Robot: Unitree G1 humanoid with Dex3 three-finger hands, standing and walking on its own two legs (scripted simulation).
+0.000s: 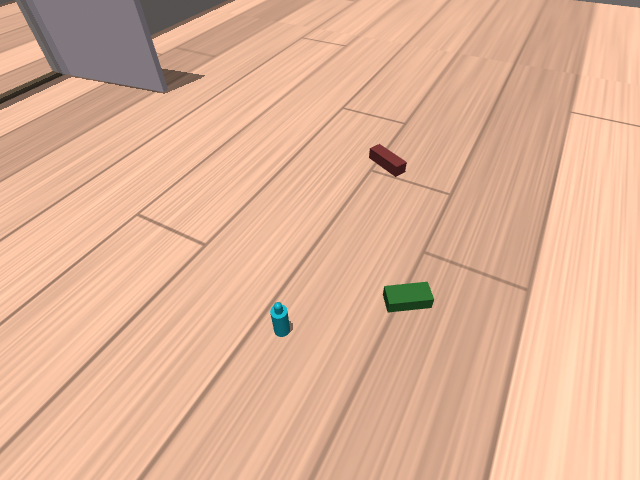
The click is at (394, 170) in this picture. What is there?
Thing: lying carton
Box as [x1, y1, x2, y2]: [369, 144, 406, 176]
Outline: 370,148 369,157 395,176 404,171 406,162 380,144
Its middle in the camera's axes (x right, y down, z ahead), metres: +0.37 -0.41 +2.05
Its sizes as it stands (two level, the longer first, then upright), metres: 0.209 0.068 0.062
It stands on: the floor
